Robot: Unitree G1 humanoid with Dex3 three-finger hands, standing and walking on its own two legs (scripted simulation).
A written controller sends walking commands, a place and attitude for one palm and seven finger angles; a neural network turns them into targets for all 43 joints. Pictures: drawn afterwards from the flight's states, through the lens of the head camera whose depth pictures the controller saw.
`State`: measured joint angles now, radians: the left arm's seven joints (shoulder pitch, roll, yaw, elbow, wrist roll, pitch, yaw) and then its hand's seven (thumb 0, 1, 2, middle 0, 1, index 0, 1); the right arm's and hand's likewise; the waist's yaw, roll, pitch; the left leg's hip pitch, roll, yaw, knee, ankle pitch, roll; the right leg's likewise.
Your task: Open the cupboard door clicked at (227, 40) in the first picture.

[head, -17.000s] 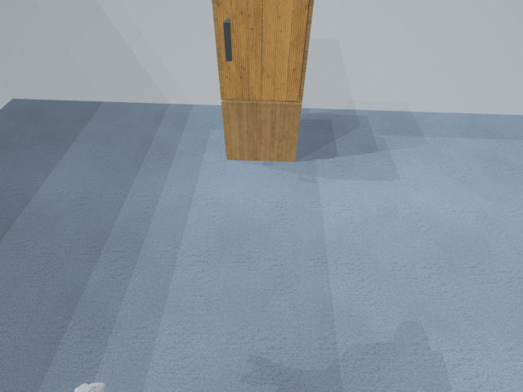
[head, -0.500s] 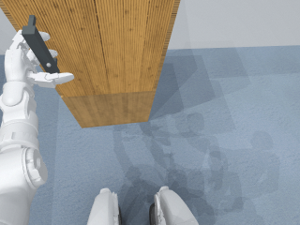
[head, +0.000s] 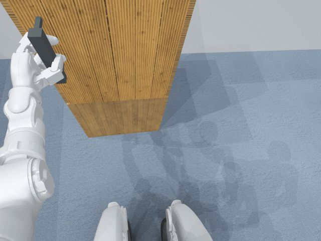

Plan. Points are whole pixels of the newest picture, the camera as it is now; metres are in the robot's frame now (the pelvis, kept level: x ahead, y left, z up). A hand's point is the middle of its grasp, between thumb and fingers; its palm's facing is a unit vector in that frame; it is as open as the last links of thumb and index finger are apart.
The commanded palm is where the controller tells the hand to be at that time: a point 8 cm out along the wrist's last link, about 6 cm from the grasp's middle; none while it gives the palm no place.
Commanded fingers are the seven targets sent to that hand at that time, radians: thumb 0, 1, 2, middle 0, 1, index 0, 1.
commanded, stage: pull the door open along its arc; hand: left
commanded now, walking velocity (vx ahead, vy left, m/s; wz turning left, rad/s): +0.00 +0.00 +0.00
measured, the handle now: (51, 53) +0.57 +0.23 +0.05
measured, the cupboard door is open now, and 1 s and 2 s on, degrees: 0 46 47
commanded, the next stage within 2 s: open thumb and fingers to let go in 1.02 s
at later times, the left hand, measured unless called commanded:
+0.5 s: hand (66, 100) +0.43 +0.18 +0.06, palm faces +0.05 -1.00 +0.00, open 6.5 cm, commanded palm +0.37 +0.22 +0.05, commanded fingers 0.00 0.90 0.90 -0.40 -1.35 -0.40 -1.35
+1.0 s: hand (130, 151) +0.31 +0.05 +0.06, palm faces +0.39 -0.92 -0.02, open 6.5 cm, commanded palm +0.23 +0.07 +0.05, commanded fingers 0.00 0.90 0.90 -0.40 -1.35 -0.40 -1.35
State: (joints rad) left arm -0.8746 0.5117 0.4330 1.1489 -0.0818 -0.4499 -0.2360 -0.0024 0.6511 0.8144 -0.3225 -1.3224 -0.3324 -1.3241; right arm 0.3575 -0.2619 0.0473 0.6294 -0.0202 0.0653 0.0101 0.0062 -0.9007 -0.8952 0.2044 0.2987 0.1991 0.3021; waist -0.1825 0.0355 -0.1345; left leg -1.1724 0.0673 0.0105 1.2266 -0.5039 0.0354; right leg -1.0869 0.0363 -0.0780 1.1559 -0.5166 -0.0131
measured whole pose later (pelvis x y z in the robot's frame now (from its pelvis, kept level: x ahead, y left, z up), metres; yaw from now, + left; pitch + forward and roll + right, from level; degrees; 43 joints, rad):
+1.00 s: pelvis +0.02 -0.04 +0.03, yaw +4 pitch +16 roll +0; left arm 0.11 -0.10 -0.22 0.23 0.12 -0.37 0.56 0.02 0.64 0.73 -0.27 -1.31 -0.31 -1.32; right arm 0.17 -0.16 0.02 0.55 -0.08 -0.02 0.05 0.01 -0.90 -0.90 0.20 0.30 0.20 0.30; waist -0.01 0.02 -0.18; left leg -0.88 0.03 -0.01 1.09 -0.49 -0.02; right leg -0.81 0.01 -0.10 1.10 -0.56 -0.07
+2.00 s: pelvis +0.01 -0.04 +0.02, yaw +5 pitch +16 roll +0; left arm 0.04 -0.10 -0.23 0.29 0.11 -0.38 0.56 -0.01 -0.49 0.30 -0.35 -0.66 -0.36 -0.67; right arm 0.18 -0.18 0.01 0.58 -0.08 -0.05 0.02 0.01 -0.90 -0.90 0.20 0.30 0.20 0.30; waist -0.01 0.03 -0.18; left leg -0.92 0.02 -0.01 1.12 -0.48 -0.02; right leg -0.86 0.00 -0.10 1.13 -0.56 -0.06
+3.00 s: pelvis +0.01 -0.03 +0.00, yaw +4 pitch +17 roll -1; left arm 0.50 0.09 -0.21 -0.16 -0.03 -0.40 0.04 -0.01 -0.50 0.30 -0.15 -0.30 -0.16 -0.31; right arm 0.23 -0.21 0.02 0.39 -0.01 -0.04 0.01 0.01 -0.90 -0.90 0.20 0.30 0.20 0.30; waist 0.01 0.04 -0.17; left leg -0.99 0.02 -0.01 1.23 -0.55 0.00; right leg -0.92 0.00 -0.09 1.23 -0.62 -0.05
